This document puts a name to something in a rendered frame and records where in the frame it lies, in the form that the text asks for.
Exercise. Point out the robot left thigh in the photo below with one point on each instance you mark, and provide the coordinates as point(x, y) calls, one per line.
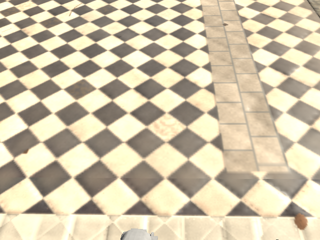
point(138, 234)

